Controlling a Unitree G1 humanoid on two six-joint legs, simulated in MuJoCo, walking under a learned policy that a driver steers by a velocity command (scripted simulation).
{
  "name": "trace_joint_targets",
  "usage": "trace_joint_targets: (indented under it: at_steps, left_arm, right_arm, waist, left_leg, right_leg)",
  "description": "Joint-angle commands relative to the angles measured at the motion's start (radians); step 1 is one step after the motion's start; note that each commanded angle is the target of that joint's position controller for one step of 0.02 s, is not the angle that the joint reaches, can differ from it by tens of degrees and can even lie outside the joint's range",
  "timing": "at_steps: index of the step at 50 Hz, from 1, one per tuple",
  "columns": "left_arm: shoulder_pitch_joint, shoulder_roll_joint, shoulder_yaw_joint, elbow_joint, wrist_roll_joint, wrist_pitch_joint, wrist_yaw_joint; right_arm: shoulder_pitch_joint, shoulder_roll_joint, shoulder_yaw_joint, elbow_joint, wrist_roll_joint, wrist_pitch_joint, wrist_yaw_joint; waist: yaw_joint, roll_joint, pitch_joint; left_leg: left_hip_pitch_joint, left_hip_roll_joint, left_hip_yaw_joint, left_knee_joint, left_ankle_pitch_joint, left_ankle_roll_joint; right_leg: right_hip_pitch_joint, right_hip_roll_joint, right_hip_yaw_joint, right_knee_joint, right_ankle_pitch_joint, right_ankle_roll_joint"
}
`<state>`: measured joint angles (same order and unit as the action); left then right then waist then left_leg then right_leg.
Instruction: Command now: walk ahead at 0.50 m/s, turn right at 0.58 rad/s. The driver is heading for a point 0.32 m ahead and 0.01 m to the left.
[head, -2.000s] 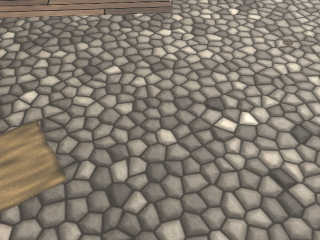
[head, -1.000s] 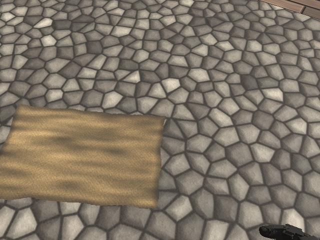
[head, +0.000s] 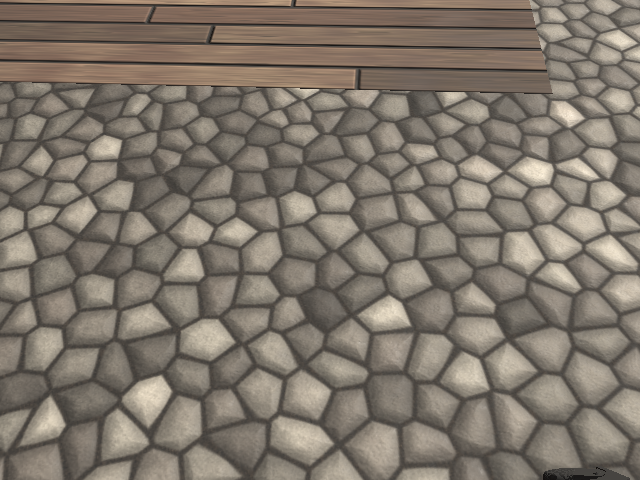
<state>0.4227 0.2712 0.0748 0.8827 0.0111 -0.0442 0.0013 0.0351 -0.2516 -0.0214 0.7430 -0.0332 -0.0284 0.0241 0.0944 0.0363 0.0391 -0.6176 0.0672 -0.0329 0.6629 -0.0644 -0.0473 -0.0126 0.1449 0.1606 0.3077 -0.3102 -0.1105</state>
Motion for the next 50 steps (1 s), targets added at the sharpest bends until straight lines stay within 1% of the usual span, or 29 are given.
trace_joint_targets:
  at_steps: [1,3,4,5,6,7,8,9,10,12,13,15,18,22,24,25,26,27,28,29,31,35,37,39,40,41,42,46,50]
  left_arm:
    - [0.008,0.178,0.039,-0.056,0.007,-0.009,0.014]
    - [-0.053,0.198,0.043,-0.075,0.007,-0.016,0.008]
    - [-0.065,0.178,0.037,-0.08,-0.003,-0.024,-0.002]
    - [-0.025,0.081,0.011,-0.119,-0.032,-0.031,-0.008]
    - [0.052,0.078,0.007,-0.143,-0.025,-0.027,-0.007]
    - [0.052,0.128,0.012,-0.097,0.004,-0.009,0.004]
    - [-0.007,0.12,0.011,-0.089,0.013,-0.003,-0.002]
    - [-0.042,0.094,0.008,-0.091,0.018,0.0,-0.005]
    - [-0.036,0.082,0.007,-0.099,0.022,0.011,-0.009]
    - [-0.017,0.074,0.005,-0.095,0.026,0.029,-0.017]
    - [-0.03,0.072,0.003,-0.1,0.022,0.032,-0.019]
    - [-0.072,0.06,-0.003,-0.11,0.017,0.037,-0.023]
    - [-0.158,0.024,-0.03,-0.129,0.017,0.039,-0.034]
    - [-0.222,0.031,-0.042,-0.132,0.017,0.037,-0.025]
    - [-0.202,0.03,-0.045,-0.117,0.023,0.024,-0.016]
    - [-0.188,0.049,-0.044,-0.107,0.031,0.014,-0.01]
    - [-0.15,0.11,-0.034,-0.104,0.04,0.003,-0.002]
    - [-0.159,0.135,-0.034,-0.112,0.025,0.008,0.009]
    - [-0.143,0.089,-0.041,-0.095,-0.003,0.017,0.016]
    - [-0.169,0.073,-0.047,-0.09,-0.002,0.021,0.021]
    - [-0.234,0.048,-0.061,-0.084,0.01,0.028,0.031]
    - [-0.282,0.045,-0.06,-0.056,0.002,0.027,0.034]
    - [-0.293,0.049,-0.057,-0.036,-0.006,0.031,0.032]
    - [-0.267,0.042,-0.055,-0.014,-0.005,0.037,0.026]
    - [-0.246,0.04,-0.048,-0.001,-0.01,0.044,0.022]
    - [-0.227,0.026,-0.052,0.019,-0.002,0.044,0.02]
    - [-0.225,0.045,-0.045,0.034,-0.004,0.044,0.022]
    - [-0.21,0.036,-0.043,0.081,-0.003,0.029,0.022]
    - [-0.196,0.027,-0.046,0.127,-0.006,0.031,0.027]
  right_arm:
    - [-0.077,-0.105,-0.021,-0.102,0.007,-0.032,-0.003]
    - [0.112,-0.147,-0.039,-0.049,0.01,-0.044,-0.018]
    - [0.25,-0.186,-0.053,-0.02,-0.001,-0.058,-0.032]
    - [0.385,-0.272,-0.072,-0.027,-0.029,-0.06,-0.05]
    - [0.338,-0.307,-0.083,-0.023,-0.021,-0.043,-0.046]
    - [0.254,-0.212,-0.067,-0.043,-0.01,-0.034,-0.039]
    - [0.208,-0.131,-0.047,-0.048,0.001,-0.036,-0.034]
    - [0.21,-0.089,-0.031,-0.033,0.001,-0.042,-0.03]
    - [0.206,-0.09,-0.029,-0.019,0.007,-0.05,-0.032]
    - [0.232,-0.102,-0.029,0.005,0.013,-0.071,-0.022]
    - [0.237,-0.105,-0.03,0.017,0.016,-0.076,-0.018]
    - [0.224,-0.114,-0.03,0.026,0.015,-0.073,-0.018]
    - [0.21,-0.116,-0.027,0.041,0.019,-0.056,-0.02]
    - [0.267,-0.137,-0.034,0.081,0.025,-0.037,-0.017]
    - [0.258,-0.135,-0.034,0.09,0.033,-0.027,-0.021]
    - [0.287,-0.121,-0.031,0.1,0.028,-0.023,-0.024]
    - [0.332,-0.087,-0.021,0.091,0.016,-0.021,-0.025]
    - [0.43,-0.019,-0.003,0.102,0.025,-0.008,-0.03]
    - [0.406,-0.055,-0.008,0.125,0.035,0.021,-0.041]
    - [0.346,-0.08,-0.015,0.113,0.032,0.035,-0.045]
    - [0.299,-0.075,-0.018,0.119,0.026,0.051,-0.044]
    - [0.346,-0.033,-0.008,0.181,0.021,0.061,-0.048]
    - [0.345,-0.021,-0.003,0.203,0.017,0.06,-0.052]
    - [0.309,-0.056,-0.002,0.2,0.003,0.048,-0.052]
    - [0.289,-0.088,-0.01,0.209,0.013,0.044,-0.049]
    - [0.27,-0.089,-0.014,0.221,0.016,0.038,-0.045]
    - [0.279,-0.046,-0.003,0.229,0.019,0.032,-0.044]
    - [0.271,-0.047,-0.003,0.254,0.021,0.019,-0.054]
    - [0.281,-0.04,0.0,0.282,0.021,0.02,-0.058]
  waist:
    - [-0.035,-0.121,-0.01]
    - [-0.126,-0.107,-0.081]
    - [-0.197,-0.043,-0.166]
    - [-0.223,0.101,-0.33]
    - [-0.143,0.304,-0.375]
    - [-0.11,0.116,-0.212]
    - [-0.111,-0.009,-0.101]
    - [-0.102,-0.039,-0.033]
    - [-0.079,0.039,-0.056]
    - [-0.071,0.095,-0.074]
    - [-0.065,0.093,-0.081]
    - [-0.059,0.086,-0.093]
    - [-0.072,0.103,-0.099]
    - [-0.104,0.106,-0.102]
    - [-0.08,0.075,-0.088]
    - [-0.077,0.021,-0.092]
    - [-0.086,-0.091,-0.148]
    - [-0.127,-0.246,-0.195]
    - [-0.08,-0.232,-0.211]
    - [-0.081,-0.201,-0.136]
    - [-0.106,-0.173,-0.092]
    - [-0.14,-0.146,-0.099]
    - [-0.15,-0.129,-0.077]
    - [-0.121,-0.106,-0.025]
    - [-0.093,-0.047,0.038]
    - [-0.092,0.017,0.057]
    - [-0.095,0.002,0.041]
    - [-0.092,0.002,-0.015]
    - [-0.093,-0.016,-0.004]
  left_leg:
    - [0.084,-0.05,0.008,-0.101,-0.036,0.029]
    - [0.368,-0.098,0.029,-0.171,-0.093,0.064]
    - [0.581,-0.031,-0.025,-0.223,-0.094,0.097]
    - [0.846,0.244,-0.33,-0.268,-0.337,0.16]
    - [0.894,0.389,-0.753,-0.402,-0.373,0.255]
    - [0.75,0.368,-0.673,-0.386,-0.345,0.269]
    - [0.62,0.316,-0.495,-0.375,-0.144,0.265]
    - [0.53,0.254,-0.327,-0.364,0.188,0.23]
    - [0.517,0.231,-0.241,-0.361,0.334,0.232]
    - [0.472,0.202,-0.138,-0.349,0.638,0.247]
    - [0.484,0.196,-0.102,-0.349,0.704,0.252]
    - [0.49,0.174,-0.038,-0.364,0.679,0.241]
    - [0.442,0.127,0.056,-0.37,0.644,0.213]
    - [0.462,0.143,0.029,-0.321,0.537,0.205]
    - [0.443,0.135,0.012,-0.257,0.388,0.176]
    - [0.421,0.105,0.013,-0.208,0.267,0.14]
    - [0.362,0.059,0.049,-0.114,0.014,0.101]
    - [0.323,-0.034,0.092,-0.017,-0.436,0.074]
    - [0.315,-0.052,0.047,0.029,-0.542,0.074]
    - [0.276,-0.059,0.032,0.056,-0.546,0.069]
    - [0.301,-0.048,0.014,0.032,-0.467,0.056]
    - [0.439,-0.062,0.037,-0.083,-0.309,0.035]
    - [0.512,-0.056,0.04,-0.224,-0.153,0.038]
    - [0.525,0.019,-0.038,-0.304,-0.124,0.05]
    - [0.408,0.02,-0.052,-0.299,-0.204,0.065]
    - [0.33,0.026,-0.068,-0.328,-0.234,0.075]
    - [0.319,0.02,-0.063,-0.349,-0.238,0.071]
    - [0.406,0.025,-0.06,-0.352,-0.141,0.076]
    - [0.417,0.028,-0.061,-0.358,-0.135,0.083]
  right_leg:
    - [0.005,-0.274,0.209,0.039,0.575,-0.087]
    - [-0.07,-0.234,0.199,0.199,0.708,-0.043]
    - [-0.154,-0.164,0.144,0.405,0.642,-0.018]
    - [-0.345,-0.078,0.043,0.711,0.285,0.017]
    - [-0.56,0.013,-0.038,0.883,-0.238,0.025]
    - [-0.614,-0.075,-0.027,0.97,-0.172,0.025]
    - [-0.589,-0.099,-0.04,0.958,-0.106,0.037]
    - [-0.552,-0.12,-0.041,0.902,-0.083,0.045]
    - [-0.533,-0.131,-0.051,0.869,-0.088,0.061]
    - [-0.477,-0.108,-0.068,0.85,-0.08,0.081]
    - [-0.49,-0.099,-0.065,0.829,-0.065,0.089]
    - [-0.498,-0.096,-0.075,0.726,-0.015,0.1]
    - [-0.396,-0.114,-0.138,0.495,0.104,0.106]
    - [-0.299,-0.119,-0.175,0.323,0.154,0.091]
    - [-0.207,-0.122,-0.177,0.169,0.228,0.066]
    - [-0.131,-0.15,-0.133,0.077,0.324,0.055]
    - [-0.009,-0.315,0.02,0.089,0.62,0.031]
    - [0.023,-0.494,0.18,0.103,0.905,-0.094]
    - [-0.01,-0.49,0.218,0.07,0.75,-0.171]
    - [-0.059,-0.455,0.206,0.021,0.602,-0.163]
    - [-0.127,-0.39,0.136,-0.028,0.48,-0.104]
    - [-0.202,-0.313,0.032,-0.027,0.374,-0.047]
    - [-0.26,-0.284,0.02,-0.022,0.174,-0.011]
    - [-0.324,-0.252,0.035,-0.04,-0.042,0.042]
    - [-0.301,-0.212,0.003,-0.054,-0.033,0.051]
    - [-0.211,-0.199,-0.028,-0.013,0.051,0.054]
    - [-0.18,-0.211,-0.017,0.003,0.082,0.047]
    - [-0.15,-0.213,-0.026,0.027,0.202,0.043]
    - [-0.146,-0.21,-0.035,0.02,0.218,0.052]
